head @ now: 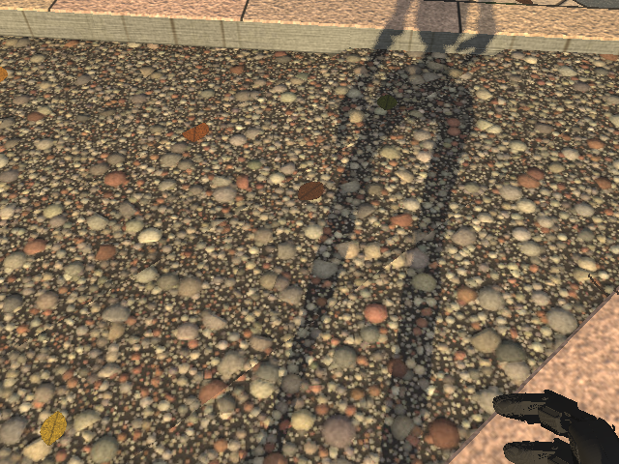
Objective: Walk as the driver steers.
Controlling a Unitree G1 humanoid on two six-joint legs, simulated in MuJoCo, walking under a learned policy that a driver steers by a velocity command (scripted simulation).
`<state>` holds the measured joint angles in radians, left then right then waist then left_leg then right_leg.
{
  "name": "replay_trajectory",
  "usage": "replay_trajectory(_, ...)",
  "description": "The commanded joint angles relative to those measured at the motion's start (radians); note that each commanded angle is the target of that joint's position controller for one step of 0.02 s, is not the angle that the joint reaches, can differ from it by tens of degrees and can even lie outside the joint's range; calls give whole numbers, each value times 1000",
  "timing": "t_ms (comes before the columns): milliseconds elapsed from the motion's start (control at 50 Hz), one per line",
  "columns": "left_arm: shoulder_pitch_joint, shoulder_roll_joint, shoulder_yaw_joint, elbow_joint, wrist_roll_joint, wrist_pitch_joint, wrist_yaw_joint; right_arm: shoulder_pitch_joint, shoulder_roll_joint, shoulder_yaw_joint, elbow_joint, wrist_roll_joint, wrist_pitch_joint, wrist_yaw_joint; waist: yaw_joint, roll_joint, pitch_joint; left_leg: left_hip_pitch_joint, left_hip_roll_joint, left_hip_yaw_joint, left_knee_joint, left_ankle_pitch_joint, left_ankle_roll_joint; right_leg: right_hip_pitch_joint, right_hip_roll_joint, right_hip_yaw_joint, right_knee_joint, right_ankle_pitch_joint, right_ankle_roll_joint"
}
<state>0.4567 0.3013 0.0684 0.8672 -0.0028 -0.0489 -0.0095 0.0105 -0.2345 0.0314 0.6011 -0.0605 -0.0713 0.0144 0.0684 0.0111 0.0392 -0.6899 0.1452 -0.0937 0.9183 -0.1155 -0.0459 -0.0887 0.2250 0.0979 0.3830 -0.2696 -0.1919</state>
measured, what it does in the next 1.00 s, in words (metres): goes down, turning left: left foot 0.03 m lower, then right foot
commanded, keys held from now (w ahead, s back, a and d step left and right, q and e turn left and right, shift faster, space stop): q+shift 1.00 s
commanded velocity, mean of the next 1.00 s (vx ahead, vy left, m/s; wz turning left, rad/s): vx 0.19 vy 0.00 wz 0.64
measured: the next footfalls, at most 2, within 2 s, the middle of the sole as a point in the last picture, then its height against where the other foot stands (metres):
left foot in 0.18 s outside the picture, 0.03 m lower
right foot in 0.74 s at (346, 435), level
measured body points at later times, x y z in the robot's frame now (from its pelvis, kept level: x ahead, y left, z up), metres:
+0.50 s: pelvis +0.31 +0.06 -0.03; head +0.35 +0.09 +0.42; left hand +0.51 +0.34 -0.09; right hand +0.45 -0.20 -0.14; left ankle +0.37 +0.12 -0.77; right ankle +0.46 -0.11 -0.66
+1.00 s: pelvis +0.42 +0.02 -0.03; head +0.45 +0.04 +0.42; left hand +0.38 +0.34 -0.11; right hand +0.72 -0.12 -0.13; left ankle +0.32 +0.15 -0.67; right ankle +0.53 -0.03 -0.77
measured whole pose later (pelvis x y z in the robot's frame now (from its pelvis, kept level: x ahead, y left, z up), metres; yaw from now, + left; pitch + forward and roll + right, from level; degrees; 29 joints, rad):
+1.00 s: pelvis +0.42 +0.02 -0.03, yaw +43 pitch +1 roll -1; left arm 0.10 0.24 0.05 0.65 0.03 0.01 0.05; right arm 0.26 -0.35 -0.09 0.60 0.03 0.08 -0.03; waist -0.01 0.04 0.05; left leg -0.62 0.04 -0.08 1.20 -0.33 -0.12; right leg -0.29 0.00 -0.06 0.41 -0.15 -0.04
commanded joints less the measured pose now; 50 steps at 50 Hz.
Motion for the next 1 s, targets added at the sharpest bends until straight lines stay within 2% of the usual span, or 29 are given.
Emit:
replay_trajectory(20,15,98,23,-32,-29,-42,0,21,-42,-11,-9,13,-13,13,1,23,9,273,-107,173,-299,400,45,-191,-146,60,-108,730,25)
replay_trajectory(60,62,84,13,-9,-25,-50,4,-34,-39,-12,-5,23,-19,10,52,-38,7,274,-140,192,-410,510,78,-80,-182,63,-115,691,63)
replay_trajectory(80,88,41,1,2,-33,-36,37,-163,-87,-49,-60,76,-60,14,90,-45,11,247,-165,130,-482,498,80,-22,-229,96,-33,569,91)
replay_trajectory(120,80,80,3,16,-1,-19,68,-112,-123,-70,-41,80,-84,30,51,-83,-39,222,-206,134,-539,561,91,133,-252,58,89,635,134)
replay_trajectory(140,58,101,9,8,14,-14,79,-21,-141,-81,-9,79,-88,37,7,-94,-85,292,-236,132,-520,554,94,159,-259,48,173,739,155)
replay_trajectory(160,-5,118,12,-8,29,-12,84,129,-162,-95,35,85,-88,42,-78,-108,-129,408,-239,123,-498,537,94,132,-263,29,325,820,175)
replay_trajectory(180,-153,124,8,-46,44,-11,80,385,-180,-109,109,86,-88,42,-239,-105,-191,613,-205,126,-565,629,104,36,-220,-27,612,811,210)
replay_trajectory(200,-176,37,-13,-93,85,-8,70,553,-203,-104,176,61,-85,43,-246,163,-288,977,-44,-49,-412,979,159,-299,-96,-97,1128,-133,268)
replay_trajectory(220,66,-10,-38,-114,39,-14,42,469,-221,-97,122,5,-85,43,-102,284,-468,1285,174,-536,-329,1082,367,-607,-55,63,1365,-454,305)
replay_trajectory(240,12,80,-33,-136,18,-22,30,407,-241,-125,70,19,-60,32,-173,141,-520,1279,198,-601,-391,964,445,-674,-101,125,1401,-366,315)
replay_trajectory(260,-76,118,-27,-195,-15,-30,28,282,-245,-129,25,41,-35,11,-123,30,-456,1177,214,-647,-456,564,472,-761,-151,143,1383,-261,287)
replay_trajectory(280,-187,138,-19,-214,14,-26,35,204,-205,-119,-2,64,-8,-5,-107,-181,-317,900,145,-624,-557,303,428,-718,-167,84,1295,-186,260)
replay_trajectory(300,-223,128,-15,-241,27,-10,43,188,-218,-112,-6,60,0,-11,-68,-186,-212,685,107,-614,-611,247,415,-684,-163,75,1239,-169,256)
replay_trajectory(340,-194,80,-19,-257,43,13,51,179,-205,-110,7,63,8,0,-12,-98,-93,421,-19,-481,-630,303,354,-602,-182,67,1067,-177,247)
replay_trajectory(380,-220,35,-28,-282,52,12,67,208,-207,-114,26,70,14,-5,-15,-45,-119,331,-84,-386,-600,592,316,-538,-168,13,940,-163,248)
replay_trajectory(420,-264,30,-26,-303,45,15,78,252,-232,-125,41,76,32,-29,-24,-13,-207,388,-96,-380,-545,719,282,-544,-146,28,890,-86,268)
replay_trajectory(480,-361,38,-23,-339,22,28,88,275,-232,-131,37,111,74,-68,-47,41,-234,517,-132,-418,-515,472,184,-638,-132,78,733,38,283)
replay_trajectory(540,-496,26,-20,-369,7,18,72,294,-223,-143,26,109,116,-96,-93,108,-170,526,-184,-447,-543,161,105,-594,-102,81,478,111,282)
replay_trajectory(600,-533,41,-4,-359,0,-3,51,293,-228,-163,-3,91,130,-101,-114,181,-137,567,-173,-520,-542,67,113,-528,-98,111,323,129,276)
replay_trajectory(680,-496,72,18,-317,-2,-31,33,239,-202,-164,-51,89,131,-88,-98,190,-118,531,-165,-610,-480,130,157,-315,-118,132,109,117,259)
replay_trajectory(700,-456,73,25,-295,-6,-36,31,217,-188,-158,-65,93,132,-82,-81,170,-117,479,-189,-609,-439,59,149,-210,-146,115,11,194,246)
replay_trajectory(720,-430,73,29,-280,-5,-33,30,250,-148,-144,-64,98,132,-72,-89,68,-153,397,-246,-553,-325,-241,123,-52,-233,135,-69,303,203)
replay_trajectory(740,-406,101,32,-289,13,-19,36,332,-87,-125,-53,88,133,-64,-124,-112,-236,241,-339,-399,-94,-548,81,153,-438,288,-1,504,102)
replay_trajectory(760,-373,122,36,-302,50,0,35,367,-157,-142,-84,102,128,-54,-136,-261,-264,105,-382,-273,104,-657,36,164,-624,467,0,610,-52)
replay_trajectory(780,-369,104,42,-302,44,3,36,339,-267,-166,-82,91,118,-43,-118,-258,-239,51,-290,-202,250,-557,-15,93,-657,525,-53,451,-109)
replay_trajectory(800,-424,64,33,-317,33,9,41,312,-312,-181,-59,92,124,-43,-109,-184,-157,35,-245,-168,299,-445,-34,9,-565,400,-65,278,-70)
replay_trajectory(840,-470,58,20,-331,21,33,55,333,-275,-174,-33,81,148,-53,-121,-110,-83,43,-225,-89,424,-315,-50,-129,-456,226,-76,172,-3)
replay_trajectory(880,-456,69,16,-321,29,43,64,323,-217,-154,-49,83,148,-53,-114,-117,-53,45,-190,1,446,-247,-60,-190,-413,107,-102,220,-3)
replay_trajectory(1000,-357,112,37,-269,32,53,67,207,-170,-134,-104,83,133,-44,-47,-152,-116,-6,-63,50,231,-198,-86,-11,-488,19,-112,236,-51)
